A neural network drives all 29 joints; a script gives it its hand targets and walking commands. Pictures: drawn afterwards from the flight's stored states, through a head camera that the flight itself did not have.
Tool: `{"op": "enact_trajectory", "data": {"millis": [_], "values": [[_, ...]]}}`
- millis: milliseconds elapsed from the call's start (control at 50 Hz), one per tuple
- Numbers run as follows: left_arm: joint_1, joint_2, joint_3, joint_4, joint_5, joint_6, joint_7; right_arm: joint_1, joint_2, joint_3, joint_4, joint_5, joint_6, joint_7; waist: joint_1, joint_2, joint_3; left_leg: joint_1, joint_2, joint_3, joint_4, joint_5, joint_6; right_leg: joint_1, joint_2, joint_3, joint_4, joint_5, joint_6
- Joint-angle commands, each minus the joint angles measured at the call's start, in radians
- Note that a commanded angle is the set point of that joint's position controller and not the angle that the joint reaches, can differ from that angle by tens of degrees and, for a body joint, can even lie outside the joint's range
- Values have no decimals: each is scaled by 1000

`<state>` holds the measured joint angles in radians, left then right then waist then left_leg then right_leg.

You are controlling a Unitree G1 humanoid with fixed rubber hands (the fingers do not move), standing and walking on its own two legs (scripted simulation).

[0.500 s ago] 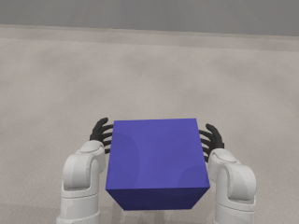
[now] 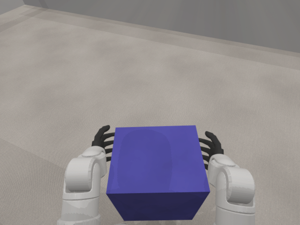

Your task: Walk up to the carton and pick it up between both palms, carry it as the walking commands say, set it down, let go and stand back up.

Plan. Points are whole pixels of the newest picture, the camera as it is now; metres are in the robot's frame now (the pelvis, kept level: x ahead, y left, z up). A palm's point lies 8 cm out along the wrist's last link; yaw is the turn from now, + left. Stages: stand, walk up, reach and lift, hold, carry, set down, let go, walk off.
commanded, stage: carry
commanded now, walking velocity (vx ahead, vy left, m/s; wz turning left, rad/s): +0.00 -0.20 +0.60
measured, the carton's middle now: (156, 177) +0.25 -0.01 +0.01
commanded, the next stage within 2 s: none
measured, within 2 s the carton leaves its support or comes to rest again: neither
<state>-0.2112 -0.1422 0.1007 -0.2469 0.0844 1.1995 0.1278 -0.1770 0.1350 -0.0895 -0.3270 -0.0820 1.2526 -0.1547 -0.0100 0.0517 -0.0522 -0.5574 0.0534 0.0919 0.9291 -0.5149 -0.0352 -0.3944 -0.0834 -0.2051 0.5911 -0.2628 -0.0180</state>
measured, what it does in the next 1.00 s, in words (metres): steps to the right, turning left: left foot, then right foot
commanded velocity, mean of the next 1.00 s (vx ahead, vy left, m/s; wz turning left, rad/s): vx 0.00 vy -0.20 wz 0.60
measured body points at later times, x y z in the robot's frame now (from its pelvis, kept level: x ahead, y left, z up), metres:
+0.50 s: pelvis -0.04 -0.11 +0.00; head +0.01 -0.13 +0.44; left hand +0.21 +0.11 +0.07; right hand +0.28 -0.17 +0.05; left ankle -0.03 +0.02 -0.71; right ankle +0.00 -0.22 -0.73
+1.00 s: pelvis -0.05 -0.25 -0.01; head -0.01 -0.23 +0.44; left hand +0.11 +0.05 +0.06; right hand +0.28 -0.19 +0.06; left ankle -0.07 -0.07 -0.73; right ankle +0.04 -0.35 -0.73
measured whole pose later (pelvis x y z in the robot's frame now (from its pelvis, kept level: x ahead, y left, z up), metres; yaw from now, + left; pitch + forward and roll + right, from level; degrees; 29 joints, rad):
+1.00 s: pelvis -0.05 -0.25 -0.01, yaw +33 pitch +5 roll -1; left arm -0.22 -0.14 0.15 -0.35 0.06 1.20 0.13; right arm -0.23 0.14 -0.06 -0.35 -0.10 1.22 -0.14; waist 0.03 0.04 -0.01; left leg -0.52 0.07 -0.04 0.62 -0.18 -0.07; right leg -0.43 -0.05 -0.08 0.63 -0.31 0.03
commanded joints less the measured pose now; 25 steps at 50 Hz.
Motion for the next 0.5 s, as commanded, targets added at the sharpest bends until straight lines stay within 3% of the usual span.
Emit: {"op": "enact_trajectory", "data": {"millis": [0,20,40,60,80,100,120,140,160,200,220,240,260,300,340,360,380,400,420,440,460,480], "values": [[-488,-999,-683,-163,-376,-16,-270,-681,979,754,-189,464,-54,294,26,-272,-365,73,-22,80,-108,56,14,277,-213,92,-123,364,-128],[-473,-981,-674,-163,-373,-11,-263,-656,981,746,-160,471,-49,297,18,-265,-364,113,-22,84,-239,97,21,300,-199,72,-106,326,-128],[-488,-997,-682,-157,-372,-10,-258,-681,980,745,-179,474,-51,301,8,-170,-403,205,-16,83,-414,224,34,289,-197,40,-53,314,-108],[-437,-982,-681,-123,-363,-6,-254,-628,951,732,-156,457,-47,307,-8,-71,-416,338,59,-39,-529,286,58,183,-171,25,31,205,-60],[-452,-960,-683,-147,-351,-5,-250,-614,971,727,-135,459,-46,314,-17,143,-402,485,243,-326,-550,458,119,-68,-124,26,133,-53,6],[-465,-963,-702,-140,-368,-1,-249,-560,953,709,-107,435,-46,313,-11,321,-352,585,442,-640,-563,759,204,-296,-18,43,289,-276,67],[-483,-975,-693,-135,-366,0,-250,-558,982,702,-85,437,-43,316,-11,193,-343,611,411,-589,-531,746,251,-328,-16,172,414,-299,57],[-501,-965,-706,-121,-377,4,-255,-526,974,686,-61,413,-52,313,-19,124,-352,591,368,-540,-515,769,245,-306,-17,182,447,-279,48],[-524,-984,-718,-121,-379,-2,-256,-569,986,681,-96,413,-59,311,-20,108,-348,570,319,-467,-519,733,200,-306,0,177,431,-248,39],[-583,-1018,-755,-153,-427,-5,-263,-565,992,671,-94,409,-70,307,-14,172,-344,512,290,-382,-498,694,180,-301,-12,195,427,-185,48],[-580,-1012,-760,-194,-427,-7,-263,-579,983,678,-134,410,-73,306,-11,160,-356,486,271,-344,-501,650,173,-275,-1,178,407,-153,54],[-594,-1032,-776,-197,-436,-7,-262,-616,977,669,-176,409,-77,303,-11,185,-368,468,259,-358,-523,559,170,-250,14,172,394,-151,60],[-639,-1035,-776,-237,-453,-10,-263,-650,993,669,-191,419,-78,298,-14,161,-350,429,252,-354,-521,557,172,-213,24,162,343,-151,62],[-595,-1027,-778,-245,-462,-7,-266,-617,973,676,-234,402,-80,282,-15,178,-399,429,227,-314,-489,520,153,-124,37,143,199,-145,64],[-532,-1008,-745,-208,-443,7,-266,-570,966,665,-195,388,-67,274,-9,205,-440,396,215,-312,-465,544,139,-15,59,107,81,-112,63],[-503,-1012,-744,-187,-443,7,-270,-592,951,680,-224,381,-70,267,2,184,-469,330,178,-260,-420,533,104,141,71,68,-109,-57,59],[-487,-1003,-728,-171,-439,6,-274,-550,952,682,-196,373,-67,264,6,102,-474,238,118,-212,-345,489,78,272,8,113,-243,-19,43],[-458,-985,-719,-143,-429,11,-280,-532,949,686,-189,368,-63,259,9,-107,-482,73,19,-105,-201,274,37,386,-175,313,-301,99,-18],[-458,-964,-708,-168,-422,0,-282,-543,942,698,-188,377,-61,261,14,-400,-434,-127,-80,19,15,-81,-3,438,-343,426,-222,493,-107],[-458,-980,-710,-173,-425,-7,-288,-588,938,715,-201,385,-61,268,19,-409,-451,-125,-30,13,69,-147,-14,435,-343,338,-176,556,-169],[-444,-991,-709,-145,-405,-11,-284,-632,941,725,-210,410,-57,276,27,-358,-414,-77,-4,13,42,-89,-8,366,-317,288,-143,565,-180],[-404,-976,-688,-113,-392,-7,-287,-617,944,725,-186,413,-55,274,24,-315,-383,-71,-5,21,77,-83,-3,369,-267,230,-135,612,-164]]}}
